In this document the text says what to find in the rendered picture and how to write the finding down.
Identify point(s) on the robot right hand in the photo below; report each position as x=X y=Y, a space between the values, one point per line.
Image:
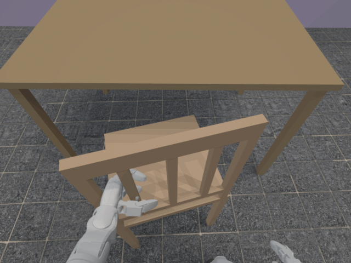
x=284 y=252

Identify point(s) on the chair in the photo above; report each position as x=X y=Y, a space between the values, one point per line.
x=179 y=160

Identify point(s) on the robot left hand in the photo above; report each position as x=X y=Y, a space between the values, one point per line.
x=114 y=192

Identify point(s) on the right robot shin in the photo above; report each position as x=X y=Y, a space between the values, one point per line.
x=220 y=257

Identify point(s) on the table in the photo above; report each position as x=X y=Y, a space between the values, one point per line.
x=170 y=45

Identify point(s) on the left robot forearm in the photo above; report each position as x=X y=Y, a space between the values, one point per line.
x=94 y=246

